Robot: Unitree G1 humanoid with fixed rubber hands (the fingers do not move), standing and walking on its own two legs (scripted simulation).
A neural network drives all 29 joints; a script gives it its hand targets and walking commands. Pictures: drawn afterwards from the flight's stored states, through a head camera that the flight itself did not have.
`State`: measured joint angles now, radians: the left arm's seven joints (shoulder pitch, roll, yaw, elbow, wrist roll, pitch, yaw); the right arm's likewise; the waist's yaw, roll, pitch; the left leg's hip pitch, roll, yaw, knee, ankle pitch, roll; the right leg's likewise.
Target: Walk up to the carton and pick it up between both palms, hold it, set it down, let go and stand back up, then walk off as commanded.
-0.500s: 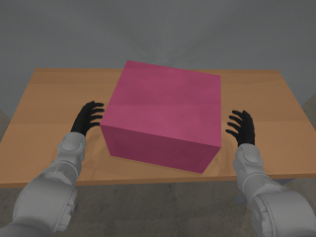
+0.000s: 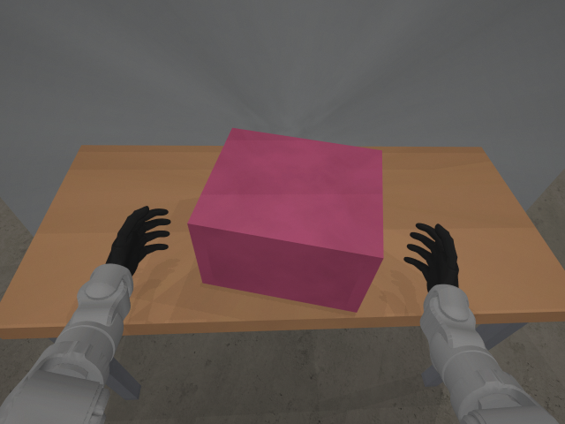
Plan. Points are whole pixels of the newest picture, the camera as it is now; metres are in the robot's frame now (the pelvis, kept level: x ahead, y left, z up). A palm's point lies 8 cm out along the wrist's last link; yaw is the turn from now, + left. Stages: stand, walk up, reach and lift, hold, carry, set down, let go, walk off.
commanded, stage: set down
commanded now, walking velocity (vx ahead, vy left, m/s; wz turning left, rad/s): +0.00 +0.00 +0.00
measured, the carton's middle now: (292, 216) +0.49 -0.02 -0.02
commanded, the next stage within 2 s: none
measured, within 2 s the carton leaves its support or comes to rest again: neither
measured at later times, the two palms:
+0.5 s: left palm (109, 311) +0.30 +0.24 +0.01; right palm (457, 325) +0.26 -0.23 +0.02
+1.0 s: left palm (92, 356) +0.24 +0.25 +0.00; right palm (467, 361) +0.22 -0.23 +0.02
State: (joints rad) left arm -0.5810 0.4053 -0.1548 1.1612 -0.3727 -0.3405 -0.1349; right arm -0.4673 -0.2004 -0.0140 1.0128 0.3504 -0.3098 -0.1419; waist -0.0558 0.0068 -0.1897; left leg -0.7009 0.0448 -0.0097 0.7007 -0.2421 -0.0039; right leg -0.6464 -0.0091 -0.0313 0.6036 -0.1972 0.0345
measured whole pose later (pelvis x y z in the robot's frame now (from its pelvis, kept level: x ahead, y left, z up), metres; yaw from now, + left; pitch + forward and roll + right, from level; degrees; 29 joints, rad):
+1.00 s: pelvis +0.04 -0.01 +0.02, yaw +1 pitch +0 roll -2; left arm 0.21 0.45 -0.05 0.41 -0.33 -0.19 -0.13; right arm 0.26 -0.13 -0.01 0.27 0.22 -0.14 -0.16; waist -0.06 -0.01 -0.02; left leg -0.31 0.04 -0.01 0.57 -0.27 -0.01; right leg -0.26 -0.02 -0.03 0.49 -0.24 0.03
